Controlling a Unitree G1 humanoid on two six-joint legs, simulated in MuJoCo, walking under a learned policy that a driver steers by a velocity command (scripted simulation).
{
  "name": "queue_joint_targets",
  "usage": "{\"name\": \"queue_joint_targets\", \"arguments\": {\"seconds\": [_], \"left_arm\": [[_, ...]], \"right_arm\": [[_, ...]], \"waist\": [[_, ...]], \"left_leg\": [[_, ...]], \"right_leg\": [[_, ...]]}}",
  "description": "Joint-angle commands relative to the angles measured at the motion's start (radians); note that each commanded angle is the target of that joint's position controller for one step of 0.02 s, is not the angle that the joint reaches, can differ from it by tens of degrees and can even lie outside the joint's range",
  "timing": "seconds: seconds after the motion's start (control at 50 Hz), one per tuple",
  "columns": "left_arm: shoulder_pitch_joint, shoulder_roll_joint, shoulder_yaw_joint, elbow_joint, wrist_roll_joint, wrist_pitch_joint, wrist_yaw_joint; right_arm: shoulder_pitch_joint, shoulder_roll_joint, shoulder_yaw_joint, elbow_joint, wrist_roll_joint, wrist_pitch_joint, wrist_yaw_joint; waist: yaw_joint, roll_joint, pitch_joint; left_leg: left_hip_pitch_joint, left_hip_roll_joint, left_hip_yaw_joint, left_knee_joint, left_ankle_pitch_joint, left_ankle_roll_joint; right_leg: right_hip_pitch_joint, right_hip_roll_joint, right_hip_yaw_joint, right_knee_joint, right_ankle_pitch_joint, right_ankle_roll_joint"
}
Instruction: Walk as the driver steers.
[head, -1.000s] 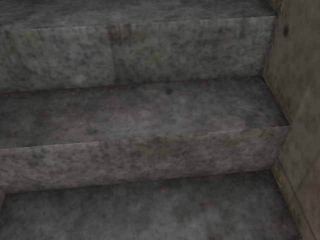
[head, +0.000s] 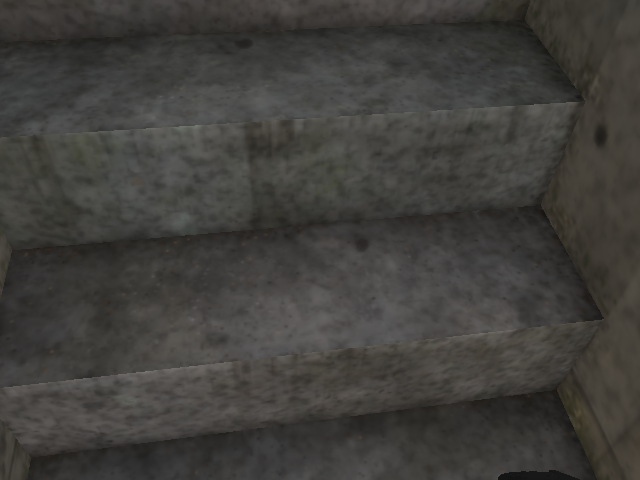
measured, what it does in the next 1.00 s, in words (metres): climbs: right foot, then left foot 0.21 m higher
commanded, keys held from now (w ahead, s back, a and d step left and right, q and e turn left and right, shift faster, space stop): w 1.00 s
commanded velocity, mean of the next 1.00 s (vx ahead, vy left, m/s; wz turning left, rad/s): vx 0.50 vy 0.00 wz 0.00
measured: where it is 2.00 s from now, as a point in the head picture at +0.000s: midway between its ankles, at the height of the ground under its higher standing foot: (351, 291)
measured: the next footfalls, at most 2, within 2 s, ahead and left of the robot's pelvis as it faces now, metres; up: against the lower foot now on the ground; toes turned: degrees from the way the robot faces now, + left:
right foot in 0.62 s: +0.16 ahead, -0.16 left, +0.00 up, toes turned -8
left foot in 0.98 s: +0.36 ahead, +0.03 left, +0.21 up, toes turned -4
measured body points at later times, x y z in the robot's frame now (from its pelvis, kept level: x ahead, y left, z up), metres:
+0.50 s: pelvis +0.09 +0.01 +0.11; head +0.09 +0.02 +0.56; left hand +0.23 +0.19 -0.03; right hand +0.05 -0.19 -0.04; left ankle +0.11 +0.10 -0.62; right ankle +0.12 -0.10 -0.51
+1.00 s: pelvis +0.23 -0.05 +0.15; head +0.24 -0.04 +0.60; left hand +0.22 +0.16 -0.01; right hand +0.43 -0.26 +0.06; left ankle +0.33 +0.03 -0.41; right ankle +0.12 -0.15 -0.60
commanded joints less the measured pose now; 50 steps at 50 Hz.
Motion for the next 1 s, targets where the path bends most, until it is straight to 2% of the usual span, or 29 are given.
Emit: {"name": "queue_joint_targets", "arguments": {"seconds": [0.02,0.04,0.06,0.12,0.14,0.16,0.18,0.2,0.32,0.34,0.36,0.42,0.44,0.46,0.48,0.54,0.58,0.62,0.66,0.68,0.7,0.74,0.8,0.82,0.86,0.88,0.94,0.96,1.0], "left_arm": [[-0.079,-0.222,-0.053,-0.223,-0.001,0.017,0.087],[-0.051,-0.203,-0.051,-0.234,0.022,0.027,0.083],[0.011,-0.069,-0.010,-0.065,-0.088,0.054,0.028],[0.048,-0.022,-0.005,-0.033,-0.038,0.051,0.024],[0.036,-0.017,-0.010,-0.030,-0.030,0.051,0.032],[-0.141,-0.223,-0.065,-0.167,0.035,0.062,0.074],[-0.211,-0.230,-0.077,-0.177,0.004,0.066,0.090],[-0.184,-0.206,-0.081,-0.168,-0.018,0.056,0.109],[-0.120,-0.183,-0.062,-0.131,-0.035,0.061,0.104],[-0.126,-0.073,-0.053,-0.123,-0.039,0.068,0.054],[-0.174,-0.181,-0.053,-0.150,-0.008,0.064,0.069],[-0.225,-0.214,-0.070,-0.140,-0.056,0.055,0.090],[-0.181,-0.116,-0.073,-0.139,-0.052,0.055,0.051],[-0.124,-0.093,-0.064,-0.138,-0.019,0.072,0.049],[-0.147,-0.111,-0.074,-0.152,0.005,0.093,0.053],[-0.269,-0.167,-0.095,-0.190,-0.009,0.059,0.044],[-0.346,-0.132,-0.088,-0.193,-0.030,0.033,0.035],[-0.249,-0.097,-0.058,-0.159,-0.063,0.026,0.039],[0.141,-0.035,-0.009,-0.027,-0.013,0.020,0.052],[0.365,-0.002,0.014,0.074,0.002,0.036,0.052],[0.484,0.023,0.033,0.135,0.015,0.043,0.021],[0.417,-0.024,0.024,0.175,0.057,0.062,-0.016],[0.186,-0.199,-0.060,0.179,0.074,0.041,-0.030],[-0.003,-0.155,-0.053,0.106,0.075,0.025,-0.026],[-0.295,-0.009,-0.024,-0.050,0.050,0.017,-0.052],[-0.196,0.105,0.003,-0.057,0.012,0.035,-0.064],[-0.052,0.167,-0.002,-0.033,-0.036,0.026,-0.073],[0.096,0.153,-0.001,0.041,-0.040,0.026,-0.080],[0.227,0.091,-0.003,0.140,0.027,0.013,-0.098]], "right_arm": [[0.186,-0.089,-0.054,0.138,-0.028,-0.009,-0.081],[0.198,-0.056,-0.056,0.180,-0.026,-0.026,-0.070],[0.104,0.041,-0.010,0.098,-0.024,-0.060,0.047],[0.138,0.040,-0.003,0.179,0.001,-0.115,0.073],[0.144,0.015,-0.007,0.196,-0.010,-0.127,0.071],[0.385,-0.094,-0.073,0.295,0.013,-0.125,-0.035],[0.458,-0.063,-0.055,0.325,0.021,-0.125,-0.071],[0.478,-0.107,-0.071,0.295,-0.009,-0.142,-0.087],[0.534,-0.029,-0.092,0.262,0.009,-0.154,-0.081],[0.256,0.030,-0.028,0.160,-0.050,-0.148,0.026],[0.496,-0.012,-0.103,0.219,0.008,-0.145,-0.047],[0.583,-0.039,-0.113,0.208,0.004,-0.131,-0.120],[0.274,0.000,-0.051,0.133,-0.057,-0.127,0.023],[0.187,0.030,-0.039,0.106,-0.062,-0.130,0.062],[0.231,0.030,-0.018,0.130,-0.044,-0.120,0.057],[0.456,-0.043,-0.050,0.233,-0.007,-0.120,0.024],[0.531,-0.086,-0.077,0.255,-0.025,-0.076,0.042],[0.455,-0.158,-0.105,0.279,-0.055,-0.040,0.087],[0.543,-0.022,-0.081,0.339,-0.094,-0.046,0.136],[0.444,0.092,-0.037,0.301,-0.076,-0.064,0.169],[0.334,0.066,-0.031,0.286,-0.058,-0.092,0.162],[0.209,0.073,-0.021,0.218,-0.029,-0.118,0.147],[-0.012,0.079,0.005,-0.028,0.003,-0.060,0.083],[-0.030,0.084,0.010,-0.075,0.006,-0.032,0.080],[-0.098,-0.057,-0.018,-0.157,0.034,0.021,0.061],[-0.194,-0.063,-0.001,-0.164,0.010,0.040,0.089],[0.172,-0.056,-0.001,0.033,-0.030,0.031,0.119],[0.103,-0.035,0.021,-0.005,-0.047,0.039,0.124],[0.232,-0.093,0.006,0.007,-0.018,0.029,0.116]], "waist": [[0.078,0.277,0.032],[0.119,0.162,0.051],[0.055,0.220,0.071],[0.114,0.089,-0.028],[0.126,0.065,-0.034],[0.092,0.009,0.030],[0.061,0.004,0.086],[0.035,0.016,0.085],[0.019,0.149,0.059],[0.059,0.362,0.057],[0.004,0.099,0.006],[-0.022,0.170,0.087],[0.050,0.326,0.115],[0.100,0.251,0.078],[0.081,0.167,0.025],[-0.055,0.110,-0.025],[-0.108,0.112,-0.043],[-0.028,0.124,-0.055],[0.042,-0.011,-0.218],[0.121,-0.202,-0.162],[0.220,-0.232,-0.013],[0.151,-0.072,0.115],[0.004,0.153,0.160],[-0.069,0.119,0.148],[-0.151,0.085,0.079],[-0.122,-0.009,0.035],[-0.159,-0.049,-0.051],[-0.093,-0.089,-0.102],[-0.076,-0.154,-0.274]], "left_leg": [[0.254,0.232,-0.704,-0.730,-0.575,-0.029],[0.252,0.200,-0.621,-0.659,-0.483,-0.029],[0.226,0.101,-0.438,-0.637,-0.248,-0.002],[0.287,0.126,-0.500,-0.715,-0.139,0.078],[0.276,0.153,-0.496,-0.731,-0.130,0.097],[0.331,0.232,-0.487,-0.717,-0.267,0.072],[0.316,0.219,-0.481,-0.744,-0.294,0.058],[0.326,0.255,-0.513,-0.815,-0.285,0.061],[0.475,0.233,-0.499,-0.853,-0.219,0.070],[0.411,0.247,-0.476,-0.859,-0.061,0.181],[0.557,0.217,-0.442,-0.850,-0.150,0.102],[0.599,0.248,-0.501,-0.897,-0.124,0.116],[0.474,0.322,-0.447,-0.964,0.011,0.224],[0.364,0.336,-0.426,-1.001,0.119,0.245],[0.352,0.354,-0.421,-1.034,0.240,0.273],[0.805,0.367,-0.353,-0.972,0.382,0.239],[0.930,0.313,-0.317,-0.939,0.499,0.256],[0.934,0.284,-0.259,-0.881,0.757,0.271],[0.651,0.165,-0.130,-0.500,0.809,0.157],[0.130,0.035,-0.034,-0.090,0.415,0.080],[-0.405,-0.051,-0.123,0.503,0.109,0.074],[-0.889,0.007,-0.200,1.347,0.107,0.168],[-0.877,0.099,-0.176,1.224,0.174,0.223],[-0.675,0.144,-0.102,1.044,0.227,0.202],[-0.124,0.181,0.006,0.587,0.369,0.148],[0.133,0.133,0.109,0.604,0.220,0.078],[-0.123,0.034,0.171,0.431,0.217,0.024],[-0.179,0.007,0.190,0.201,0.120,0.036],[0.024,-0.030,0.104,0.029,0.217,0.076]], "right_leg": [[-0.426,0.183,0.125,0.874,-0.080,0.074],[-0.459,0.171,0.089,0.866,-0.070,0.087],[-0.640,0.174,0.266,0.914,-0.057,0.065],[-0.708,0.171,0.162,0.891,-0.023,0.067],[-0.725,0.136,0.121,0.866,-0.043,0.099],[-0.637,0.150,-0.001,0.861,-0.140,0.154],[-0.698,0.124,-0.027,0.830,-0.150,0.174],[-0.706,0.117,-0.103,0.789,-0.179,0.180],[-0.666,0.070,-0.162,0.772,-0.192,0.173],[-0.730,0.040,-0.055,0.787,-0.162,0.115],[-0.627,0.088,-0.198,0.709,-0.221,0.151],[-0.590,0.088,-0.216,0.488,-0.314,0.177],[-0.589,-0.013,-0.057,0.377,-0.290,0.122],[-0.384,-0.032,-0.052,0.299,-0.272,0.097],[-0.252,-0.031,-0.064,0.166,-0.314,0.094],[-0.339,0.008,-0.155,-0.161,-0.433,0.134],[-0.232,0.063,-0.209,-0.478,-0.380,0.145],[0.029,0.103,-0.227,-0.748,-0.204,0.142],[0.583,-0.013,-0.094,-0.649,0.000,0.044],[0.843,-0.186,0.155,-0.637,0.222,-0.133],[0.938,-0.278,0.386,-0.712,-0.146,-0.181],[0.821,-0.281,0.334,-0.684,-0.520,-0.073],[0.428,-0.262,0.134,-0.821,-0.568,-0.009],[0.165,-0.193,0.000,-0.912,-0.576,0.008],[-0.393,-0.075,-0.159,-1.047,-0.548,0.032],[-0.545,-0.092,-0.115,-1.242,-0.548,-0.043],[0.152,-0.177,-0.167,-0.885,0.854,-0.113],[0.405,-0.247,-0.112,-0.820,1.287,-0.183],[0.592,-0.206,-0.193,-0.521,1.661,-0.152]]}}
